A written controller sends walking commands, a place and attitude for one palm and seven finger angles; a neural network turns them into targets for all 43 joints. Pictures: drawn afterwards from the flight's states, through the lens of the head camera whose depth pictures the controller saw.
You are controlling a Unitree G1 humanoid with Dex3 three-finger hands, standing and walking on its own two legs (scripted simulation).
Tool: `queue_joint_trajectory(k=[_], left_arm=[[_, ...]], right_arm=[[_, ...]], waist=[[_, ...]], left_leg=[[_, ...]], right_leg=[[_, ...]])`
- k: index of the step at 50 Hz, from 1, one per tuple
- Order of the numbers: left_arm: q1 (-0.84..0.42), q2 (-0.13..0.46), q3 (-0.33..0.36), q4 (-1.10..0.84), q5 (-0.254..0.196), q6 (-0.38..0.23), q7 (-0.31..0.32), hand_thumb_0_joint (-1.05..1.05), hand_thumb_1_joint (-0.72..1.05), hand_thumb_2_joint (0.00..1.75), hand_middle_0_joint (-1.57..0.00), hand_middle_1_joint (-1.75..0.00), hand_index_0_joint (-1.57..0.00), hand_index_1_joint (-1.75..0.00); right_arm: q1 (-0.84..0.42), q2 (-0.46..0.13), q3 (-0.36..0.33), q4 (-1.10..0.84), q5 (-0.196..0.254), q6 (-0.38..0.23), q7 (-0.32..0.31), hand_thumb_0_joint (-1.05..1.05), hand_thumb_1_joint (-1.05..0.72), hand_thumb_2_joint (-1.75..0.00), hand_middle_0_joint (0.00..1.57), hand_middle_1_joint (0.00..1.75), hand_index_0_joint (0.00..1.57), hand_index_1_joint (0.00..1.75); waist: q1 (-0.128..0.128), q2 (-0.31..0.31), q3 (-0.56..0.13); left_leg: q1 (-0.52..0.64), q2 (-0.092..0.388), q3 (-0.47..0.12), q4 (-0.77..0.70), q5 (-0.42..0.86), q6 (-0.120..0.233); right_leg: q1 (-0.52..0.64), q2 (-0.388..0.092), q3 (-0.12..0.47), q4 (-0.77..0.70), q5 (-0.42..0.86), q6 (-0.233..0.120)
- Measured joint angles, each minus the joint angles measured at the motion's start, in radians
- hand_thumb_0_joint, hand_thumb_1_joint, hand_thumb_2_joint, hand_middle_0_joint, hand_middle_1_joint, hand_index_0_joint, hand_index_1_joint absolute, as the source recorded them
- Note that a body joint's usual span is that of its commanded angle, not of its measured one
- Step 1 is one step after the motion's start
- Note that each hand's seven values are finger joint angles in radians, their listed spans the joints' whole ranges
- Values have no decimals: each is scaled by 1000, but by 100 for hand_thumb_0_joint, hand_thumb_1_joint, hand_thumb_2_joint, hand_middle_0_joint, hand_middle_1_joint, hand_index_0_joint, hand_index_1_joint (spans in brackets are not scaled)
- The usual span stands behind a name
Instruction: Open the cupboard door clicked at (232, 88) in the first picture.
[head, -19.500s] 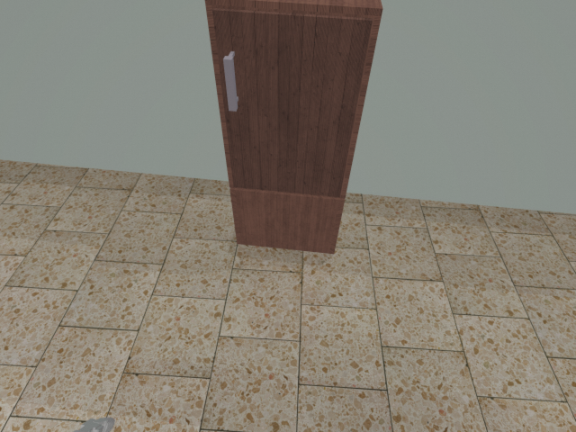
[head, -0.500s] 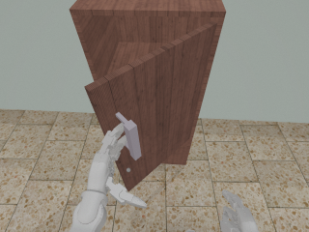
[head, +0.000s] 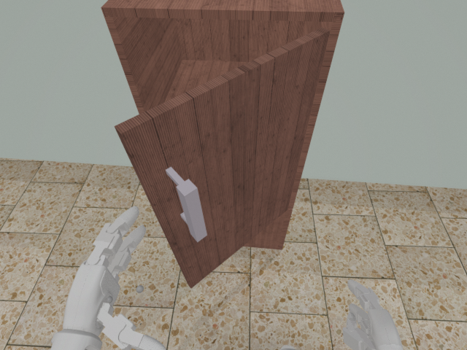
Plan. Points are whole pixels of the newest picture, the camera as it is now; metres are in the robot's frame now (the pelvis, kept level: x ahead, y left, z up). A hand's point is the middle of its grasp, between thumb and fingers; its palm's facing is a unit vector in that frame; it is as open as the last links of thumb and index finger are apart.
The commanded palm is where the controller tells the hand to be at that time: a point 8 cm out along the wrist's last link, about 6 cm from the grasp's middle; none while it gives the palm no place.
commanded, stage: slide the hand sideways off the handle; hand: left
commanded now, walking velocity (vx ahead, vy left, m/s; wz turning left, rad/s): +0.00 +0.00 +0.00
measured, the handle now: (186, 205) +0.33 +0.11 +0.08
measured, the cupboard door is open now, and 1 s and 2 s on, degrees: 46 46 46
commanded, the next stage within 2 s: draw the hand back to the body in 0.04 s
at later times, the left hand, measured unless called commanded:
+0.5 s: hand (100, 280) +0.19 +0.19 +0.11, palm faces -0.02 -1.00 -0.09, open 16.3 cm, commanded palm +0.16 +0.25 +0.12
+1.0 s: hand (26, 252) +0.21 +0.26 +0.16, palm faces +0.33 -0.87 -0.38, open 13.2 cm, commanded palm +0.16 +0.30 +0.18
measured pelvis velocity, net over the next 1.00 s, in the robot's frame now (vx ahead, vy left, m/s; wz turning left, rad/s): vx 0.02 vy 0.04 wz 0.00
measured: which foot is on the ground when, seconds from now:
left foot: down 0.00-1.00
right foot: down 0.00-1.00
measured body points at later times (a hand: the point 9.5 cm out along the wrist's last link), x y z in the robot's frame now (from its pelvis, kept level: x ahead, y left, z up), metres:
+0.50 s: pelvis -0.01 +0.02 +0.01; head +0.00 +0.01 +0.46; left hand +0.19 +0.24 +0.12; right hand +0.17 -0.20 -0.06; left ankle -0.02 +0.12 -0.69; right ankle +0.02 -0.08 -0.69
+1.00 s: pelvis +0.02 +0.04 +0.05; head +0.01 +0.02 +0.50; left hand +0.18 +0.31 +0.18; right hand +0.20 -0.17 -0.03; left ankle -0.02 +0.12 -0.69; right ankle +0.02 -0.08 -0.69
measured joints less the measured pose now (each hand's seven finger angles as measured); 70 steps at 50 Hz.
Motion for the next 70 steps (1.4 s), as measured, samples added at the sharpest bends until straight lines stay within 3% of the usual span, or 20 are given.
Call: queue_joint_trajectory(k=[9, 14, 19, 26, 33, 36, 38, 44, 57, 70], left_arm=[[-33, 8, 10, 11, -41, -4, -54, -2, -50, 30, -15, -30, -15, -30], [-48, 29, 13, -26, -29, 39, -33, -2, -50, 30, -15, -30, -15, -30], [-33, 46, 60, -64, -50, 84, -17, -2, -50, 30, -15, -30, -15, -30], [-19, 56, 85, -85, -72, 155, -47, -2, -50, 30, -15, -30, -15, -30], [-13, 80, 120, -130, -84, 185, -62, -2, -47, 32, -15, -30, -15, -30], [-4, 112, 111, -175, 23, 222, 65, -2, -42, 34, -16, -30, -15, -30], [11, 113, 105, -200, 71, 244, 142, -2, -37, 36, -16, -30, -16, -30], [29, 113, 108, -205, 135, 268, 249, -1, -19, 43, -16, -30, -16, -30], [-20, 142, 199, -197, 154, 255, 287, -1, 25, 62, -18, -30, -18, -30], [-65, 172, 315, -178, 136, 236, 280, 0, 69, 82, -20, -30, -20, -30]], right_arm=[[-1, -12, 1, 6, 10, -36, -13, 2, -90, -89, 21, 30, 20, 30], [11, 4, 8, 6, 16, -42, -17, 2, -90, -89, 21, 30, 20, 30], [27, 15, 21, 10, 25, -44, -22, 2, -90, -89, 21, 30, 20, 30], [28, 4, 38, 20, 29, -70, -31, 2, -90, -89, 21, 30, 20, 30], [20, 0, 41, 40, 31, -100, -35, 2, -90, -89, 21, 30, 20, 30], [14, 8, 41, 52, 15, -92, -48, 2, -90, -89, 21, 30, 20, 30], [9, 12, 42, 57, 7, -85, -52, 2, -90, -89, 21, 30, 20, 30], [-11, 20, 47, 88, -6, -59, -55, 2, -90, -89, 21, 30, 20, 30], [-41, 20, 42, 160, -21, -38, -42, 2, -90, -89, 21, 30, 20, 30], [-63, 10, 14, 180, -20, -4, -37, 2, -90, -89, 21, 30, 20, 30]], waist=[[-5, 8, 6], [-7, 6, 5], [-7, 14, -4], [1, 22, 5], [16, 14, 13], [26, 8, 21], [26, 9, 30], [35, 16, 67], [51, 27, 105], [59, 31, 121]], left_leg=[[-38, -1, -7, 40, -3, 6], [-15, -1, 5, 27, 1, 13], [41, -2, 10, -13, 11, 19], [102, -7, 9, -61, 27, 30], [161, -11, 5, -104, 38, 36], [211, -14, 11, -151, 52, 41], [248, -17, 12, -191, 69, 42], [349, -26, 19, -308, 118, 47], [513, -33, 23, -494, 192, 45], [569, -16, 25, -555, 222, 30]], right_leg=[[-27, -3, -7, 20, 6, 4], [-8, -1, 5, 8, 14, 9], [48, 1, 11, -35, 27, 18], [116, -1, 11, -94, 48, 30], [182, -2, 8, -145, 62, 37], [229, -3, 14, -186, 74, 41], [264, -4, 16, -224, 89, 44], [362, -8, 24, -331, 133, 51], [512, -8, 31, -489, 193, 54], [565, 12, 32, -548, 221, 39]])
